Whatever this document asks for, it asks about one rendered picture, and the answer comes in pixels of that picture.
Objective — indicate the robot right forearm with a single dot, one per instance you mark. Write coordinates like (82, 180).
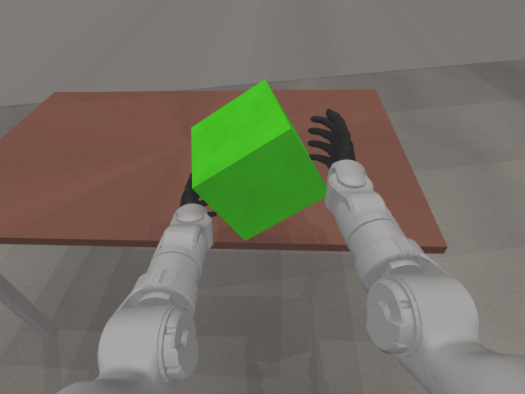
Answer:
(371, 233)

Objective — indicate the carton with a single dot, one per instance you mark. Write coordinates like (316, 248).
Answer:
(249, 164)

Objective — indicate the robot left hand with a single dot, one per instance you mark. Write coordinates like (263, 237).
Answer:
(191, 197)

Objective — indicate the robot left forearm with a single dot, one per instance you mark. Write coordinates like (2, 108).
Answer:
(177, 264)

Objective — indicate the left robot upper arm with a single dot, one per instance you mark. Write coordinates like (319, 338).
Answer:
(144, 350)

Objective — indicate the table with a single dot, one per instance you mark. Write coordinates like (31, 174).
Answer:
(110, 168)

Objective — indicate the right robot upper arm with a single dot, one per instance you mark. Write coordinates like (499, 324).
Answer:
(429, 323)

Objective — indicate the robot right hand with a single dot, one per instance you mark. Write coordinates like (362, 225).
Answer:
(341, 146)

